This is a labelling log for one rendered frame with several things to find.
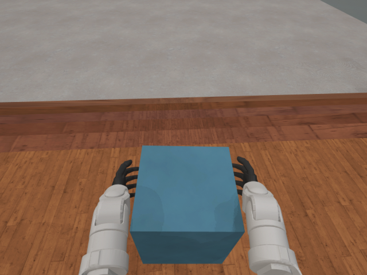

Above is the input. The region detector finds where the left robot hand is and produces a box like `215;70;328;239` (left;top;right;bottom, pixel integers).
112;160;139;198

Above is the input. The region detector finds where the carton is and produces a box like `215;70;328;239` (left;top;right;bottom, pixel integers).
130;146;245;264

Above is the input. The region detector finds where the right robot hand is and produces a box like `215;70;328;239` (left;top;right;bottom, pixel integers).
232;156;258;196

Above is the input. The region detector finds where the robot right forearm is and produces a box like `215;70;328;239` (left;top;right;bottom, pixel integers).
242;181;302;275

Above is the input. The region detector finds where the robot left forearm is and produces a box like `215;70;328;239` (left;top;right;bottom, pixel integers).
79;184;131;275

